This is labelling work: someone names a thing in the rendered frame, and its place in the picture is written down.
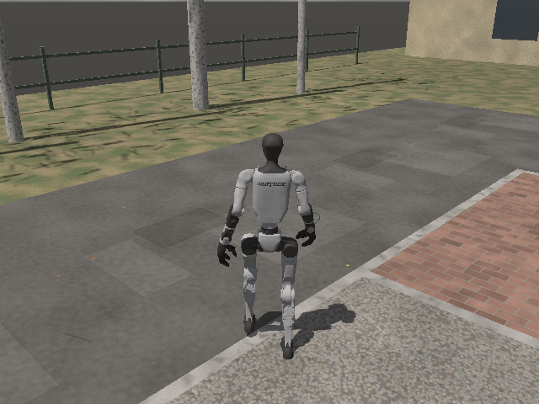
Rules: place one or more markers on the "right robot shin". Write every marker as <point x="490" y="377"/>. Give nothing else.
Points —
<point x="288" y="316"/>

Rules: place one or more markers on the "robot left upper arm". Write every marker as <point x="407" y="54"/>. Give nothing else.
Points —
<point x="244" y="177"/>

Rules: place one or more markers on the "robot right upper arm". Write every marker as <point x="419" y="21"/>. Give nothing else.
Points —
<point x="298" y="179"/>

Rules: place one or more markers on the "left robot shin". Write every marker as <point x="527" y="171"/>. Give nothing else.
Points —
<point x="249" y="295"/>

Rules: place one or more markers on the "right robot hand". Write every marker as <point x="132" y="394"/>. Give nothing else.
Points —
<point x="304" y="233"/>

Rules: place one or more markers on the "robot right forearm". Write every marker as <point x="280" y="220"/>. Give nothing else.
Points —
<point x="309" y="221"/>

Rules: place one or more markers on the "robot shin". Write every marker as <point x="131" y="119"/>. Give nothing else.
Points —
<point x="249" y="295"/>
<point x="288" y="316"/>

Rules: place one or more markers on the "left robot hand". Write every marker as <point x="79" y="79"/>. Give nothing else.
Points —
<point x="222" y="255"/>

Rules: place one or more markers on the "robot left forearm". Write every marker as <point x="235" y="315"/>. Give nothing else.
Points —
<point x="229" y="227"/>

